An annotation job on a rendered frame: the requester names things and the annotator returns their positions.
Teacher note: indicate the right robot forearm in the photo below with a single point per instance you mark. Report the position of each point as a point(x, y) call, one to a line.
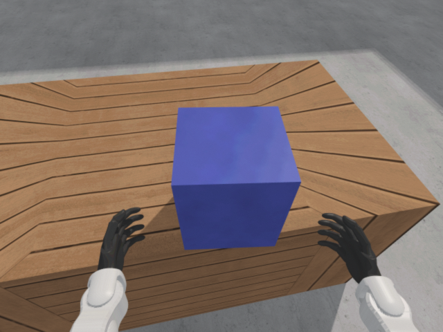
point(382, 309)

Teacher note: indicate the left robot hand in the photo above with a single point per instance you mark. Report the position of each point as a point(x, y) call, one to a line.
point(115, 244)

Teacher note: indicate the left robot forearm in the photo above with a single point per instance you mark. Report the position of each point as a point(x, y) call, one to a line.
point(104, 304)

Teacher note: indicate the right robot hand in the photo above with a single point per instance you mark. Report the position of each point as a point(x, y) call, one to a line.
point(354, 249)

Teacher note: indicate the pedestal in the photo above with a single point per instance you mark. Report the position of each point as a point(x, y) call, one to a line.
point(74, 153)

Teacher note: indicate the carton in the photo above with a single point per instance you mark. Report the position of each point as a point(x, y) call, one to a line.
point(234, 177)

